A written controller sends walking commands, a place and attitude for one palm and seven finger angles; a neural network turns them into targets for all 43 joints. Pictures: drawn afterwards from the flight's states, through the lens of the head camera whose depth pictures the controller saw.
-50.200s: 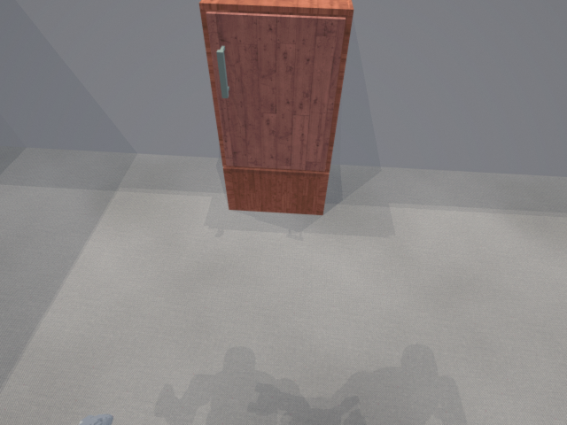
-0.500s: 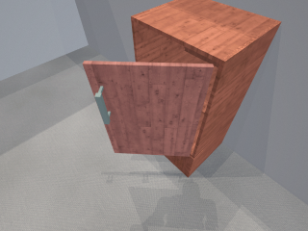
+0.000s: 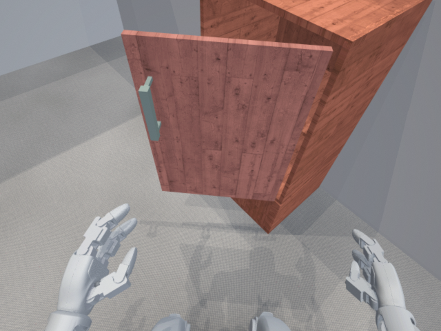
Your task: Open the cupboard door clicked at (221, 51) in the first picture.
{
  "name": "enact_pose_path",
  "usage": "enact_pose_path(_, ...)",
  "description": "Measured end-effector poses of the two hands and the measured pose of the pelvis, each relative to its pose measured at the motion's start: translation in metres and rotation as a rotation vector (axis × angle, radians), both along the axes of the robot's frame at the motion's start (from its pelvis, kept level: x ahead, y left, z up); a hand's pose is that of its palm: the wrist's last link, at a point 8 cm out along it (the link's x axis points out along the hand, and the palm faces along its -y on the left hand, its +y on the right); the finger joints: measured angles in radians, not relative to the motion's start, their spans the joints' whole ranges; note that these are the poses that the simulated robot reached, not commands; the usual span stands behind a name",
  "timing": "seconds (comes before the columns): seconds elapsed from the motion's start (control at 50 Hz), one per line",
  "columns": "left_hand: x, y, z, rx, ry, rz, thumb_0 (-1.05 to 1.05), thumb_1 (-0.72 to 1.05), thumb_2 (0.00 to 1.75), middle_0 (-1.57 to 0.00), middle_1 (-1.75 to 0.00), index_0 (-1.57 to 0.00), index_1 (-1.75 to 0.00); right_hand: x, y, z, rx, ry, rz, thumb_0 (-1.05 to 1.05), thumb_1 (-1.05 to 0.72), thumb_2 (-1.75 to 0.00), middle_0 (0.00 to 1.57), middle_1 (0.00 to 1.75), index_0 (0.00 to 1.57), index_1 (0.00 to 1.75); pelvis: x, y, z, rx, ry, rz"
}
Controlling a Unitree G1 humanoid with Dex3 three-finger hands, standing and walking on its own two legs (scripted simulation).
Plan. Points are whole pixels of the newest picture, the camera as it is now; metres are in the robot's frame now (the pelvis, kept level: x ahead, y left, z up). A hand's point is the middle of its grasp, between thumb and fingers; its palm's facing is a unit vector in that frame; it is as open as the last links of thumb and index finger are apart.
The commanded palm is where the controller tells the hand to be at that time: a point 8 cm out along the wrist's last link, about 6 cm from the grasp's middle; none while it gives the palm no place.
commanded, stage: raise the hand with hooked fingers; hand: left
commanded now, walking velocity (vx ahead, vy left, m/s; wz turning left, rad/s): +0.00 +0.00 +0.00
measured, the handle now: (152, 110) +0.59 +0.21 +0.03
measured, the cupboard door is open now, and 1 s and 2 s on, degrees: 44 44 44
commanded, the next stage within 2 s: move the hooked fingers beside the handle in 1.74 s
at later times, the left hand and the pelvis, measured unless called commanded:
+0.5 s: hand (87, 262) +0.22 +0.24 +0.02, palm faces -0.02 -1.00 -0.04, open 11.2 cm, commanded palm +0.19 +0.29 +0.03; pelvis -0.02 +0.03 -0.02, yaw +1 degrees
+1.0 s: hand (65, 234) +0.26 +0.28 +0.03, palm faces +0.00 -1.00 -0.06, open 13.7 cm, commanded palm +0.24 +0.34 +0.04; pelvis +0.00 +0.03 -0.01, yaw +1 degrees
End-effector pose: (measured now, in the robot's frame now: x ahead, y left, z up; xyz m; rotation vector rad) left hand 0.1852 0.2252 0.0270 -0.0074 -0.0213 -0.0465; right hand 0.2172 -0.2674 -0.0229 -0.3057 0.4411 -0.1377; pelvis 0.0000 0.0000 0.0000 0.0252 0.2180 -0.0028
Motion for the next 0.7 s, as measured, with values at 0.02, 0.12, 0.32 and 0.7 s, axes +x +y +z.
enact_pose_path(0.02, -0.006, 0.002, -0.011, -0.013, 0.026, 0.0, 0.01, 0.66, 0.79, -0.22, -0.46, -0.22, -0.46, 0.006, 0.004, -0.001, -0.006, -0.019, 0.015, 0.01, -0.91, -0.89, 0.2, 0.3, 0.2, 0.3, -0.002, 0.001, -0.007, -0.002, 0.009, 0.002)
enact_pose_path(0.12, -0.029, 0.023, -0.033, -0.022, 0.1, 0.084, 0.01, 0.54, 0.74, -0.23, -0.53, -0.23, -0.54, 0.017, 0.036, -0.02, 0.005, -0.018, 0.074, 0.01, -0.91, -0.9, 0.2, 0.3, 0.2, 0.3, -0.01, 0.005, -0.027, -0.033, 0.026, 0.021)
enact_pose_path(0.32, 0.0, 0.045, -0.01, 0.041, 0.064, -0.002, 0.01, 0.31, 0.64, -0.24, -0.68, -0.24, -0.69, -0.047, 0.093, -0.078, 0.125, 0.235, 0.076, 0.02, -0.91, -0.89, 0.2, 0.3, 0.2, 0.3, -0.021, 0.02, -0.029, -0.079, 0.047, 0.042)
enact_pose_path(0.7, 0.028, 0.085, -0.002, 0.057, 0.082, 0.034, 0.0, -0.13, 0.45, -0.27, -0.97, -0.27, -0.97, -0.073, 0.05, -0.052, -0.012, 0.271, -0.05, 0.02, -0.91, -0.89, 0.2, 0.3, 0.2, 0.3, -0.009, 0.037, -0.014, -0.077, 0.059, 0.03)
